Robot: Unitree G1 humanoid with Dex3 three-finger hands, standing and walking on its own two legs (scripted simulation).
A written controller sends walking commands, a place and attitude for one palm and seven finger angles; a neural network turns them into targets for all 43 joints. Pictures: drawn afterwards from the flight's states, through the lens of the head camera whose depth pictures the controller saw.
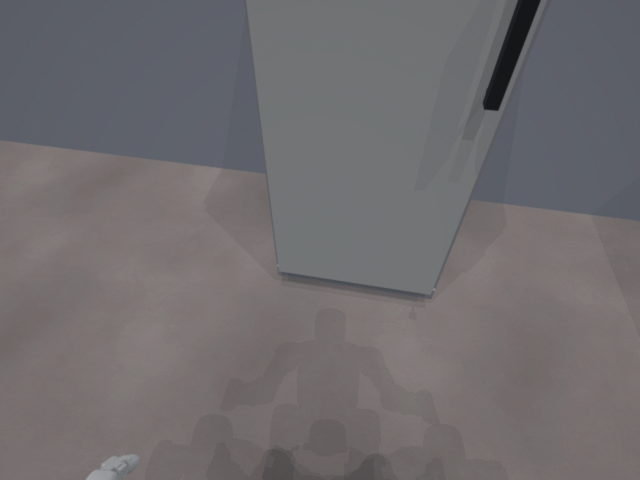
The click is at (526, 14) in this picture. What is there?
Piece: fridge door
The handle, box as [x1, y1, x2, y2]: [483, 0, 540, 110]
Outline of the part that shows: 540,0 518,0 489,85 486,90 486,94 483,100 483,106 485,109 498,109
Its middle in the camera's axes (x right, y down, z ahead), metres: +0.35 -0.40 +0.67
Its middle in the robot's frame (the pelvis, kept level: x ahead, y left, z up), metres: +0.82 -0.30 +0.25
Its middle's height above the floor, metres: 1.01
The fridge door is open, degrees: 0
